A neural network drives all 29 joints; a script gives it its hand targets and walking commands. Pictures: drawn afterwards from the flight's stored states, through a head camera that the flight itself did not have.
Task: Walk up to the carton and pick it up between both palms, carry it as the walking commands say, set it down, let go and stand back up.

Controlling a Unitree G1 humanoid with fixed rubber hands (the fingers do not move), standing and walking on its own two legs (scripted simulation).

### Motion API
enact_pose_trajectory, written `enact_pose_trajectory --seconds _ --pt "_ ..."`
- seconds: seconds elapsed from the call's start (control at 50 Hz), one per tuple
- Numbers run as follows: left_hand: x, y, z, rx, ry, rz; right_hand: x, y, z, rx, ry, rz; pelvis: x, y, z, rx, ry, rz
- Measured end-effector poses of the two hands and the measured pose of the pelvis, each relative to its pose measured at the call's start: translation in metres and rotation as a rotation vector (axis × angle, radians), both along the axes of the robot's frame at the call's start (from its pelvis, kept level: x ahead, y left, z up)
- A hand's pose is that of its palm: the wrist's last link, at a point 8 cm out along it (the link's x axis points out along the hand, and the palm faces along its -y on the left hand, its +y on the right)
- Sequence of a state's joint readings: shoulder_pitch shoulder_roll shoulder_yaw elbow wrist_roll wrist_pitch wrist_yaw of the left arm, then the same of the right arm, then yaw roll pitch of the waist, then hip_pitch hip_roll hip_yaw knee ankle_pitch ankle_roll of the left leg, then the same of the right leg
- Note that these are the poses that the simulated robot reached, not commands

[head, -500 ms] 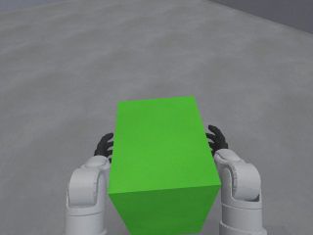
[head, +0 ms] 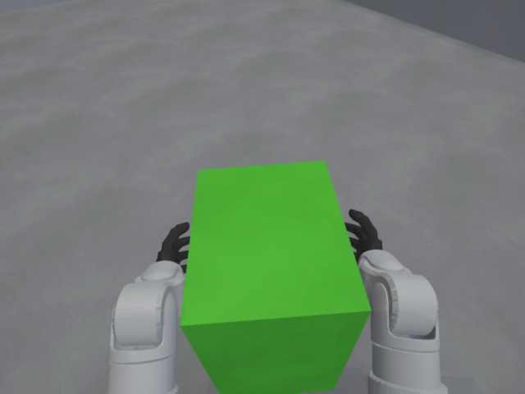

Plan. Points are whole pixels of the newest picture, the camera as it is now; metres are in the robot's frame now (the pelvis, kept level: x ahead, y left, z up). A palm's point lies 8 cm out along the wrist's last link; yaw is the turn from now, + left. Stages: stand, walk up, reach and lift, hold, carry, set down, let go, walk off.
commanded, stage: carry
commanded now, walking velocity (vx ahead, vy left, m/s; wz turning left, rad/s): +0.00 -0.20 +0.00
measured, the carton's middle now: (270, 287) +0.28 +0.00 +0.03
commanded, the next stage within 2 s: none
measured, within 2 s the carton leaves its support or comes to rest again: neither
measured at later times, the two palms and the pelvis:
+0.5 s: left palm (261, 313) +0.21 +0.01 +0.10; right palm (482, 302) +0.22 -0.26 +0.10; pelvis -0.05 -0.12 +0.01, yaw +0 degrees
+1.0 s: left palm (300, 211) +0.36 -0.04 +0.11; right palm (480, 210) +0.36 -0.32 +0.11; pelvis +0.09 -0.17 +0.02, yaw -1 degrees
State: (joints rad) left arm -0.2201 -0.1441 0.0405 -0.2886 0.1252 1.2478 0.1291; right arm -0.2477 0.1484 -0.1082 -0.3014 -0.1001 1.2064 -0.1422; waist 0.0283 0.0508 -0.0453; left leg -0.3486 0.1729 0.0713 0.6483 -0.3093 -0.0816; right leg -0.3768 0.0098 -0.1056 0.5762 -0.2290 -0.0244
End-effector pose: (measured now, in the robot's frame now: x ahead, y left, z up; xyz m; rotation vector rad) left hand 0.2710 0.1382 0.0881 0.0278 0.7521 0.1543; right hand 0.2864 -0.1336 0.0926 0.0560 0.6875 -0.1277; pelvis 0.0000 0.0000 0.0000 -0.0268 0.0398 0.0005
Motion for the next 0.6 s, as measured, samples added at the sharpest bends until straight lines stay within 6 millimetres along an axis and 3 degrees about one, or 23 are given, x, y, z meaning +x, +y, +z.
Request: enact_pose_trajectory --seconds 0.14,0.26,0.36,0.48,0.6 --pt "-0.016 -0.05 -0.011 -0.004 0.044 -0.044 -0.027 -0.05 -0.01 -0.004 0.045 -0.043 -0.022 -0.037 -0.002 0.025 0.022 0.021" --pt "-0.036 -0.068 -0.017 -0.03 0.028 -0.039 -0.048 -0.068 -0.01 -0.028 0.028 -0.042 -0.044 -0.058 -0.007 0.015 0.025 0.028" --pt "-0.058 -0.084 -0.013 -0.015 0.051 -0.03 -0.063 -0.084 -0.007 -0.028 0.051 -0.016 -0.053 -0.078 0.002 0.025 0.004 0.008" --pt "-0.06 -0.117 0.006 0.004 0.009 -0.009 -0.063 -0.118 0.004 -0.004 0.009 -0.002 -0.056 -0.115 0.005 0.015 -0.01 -0.012" --pt "-0.052 -0.154 0.014 0.001 0.046 -0.019 -0.057 -0.154 0.014 -0.011 0.046 -0.008 -0.046 -0.147 0.02 0.059 0.012 0.024"
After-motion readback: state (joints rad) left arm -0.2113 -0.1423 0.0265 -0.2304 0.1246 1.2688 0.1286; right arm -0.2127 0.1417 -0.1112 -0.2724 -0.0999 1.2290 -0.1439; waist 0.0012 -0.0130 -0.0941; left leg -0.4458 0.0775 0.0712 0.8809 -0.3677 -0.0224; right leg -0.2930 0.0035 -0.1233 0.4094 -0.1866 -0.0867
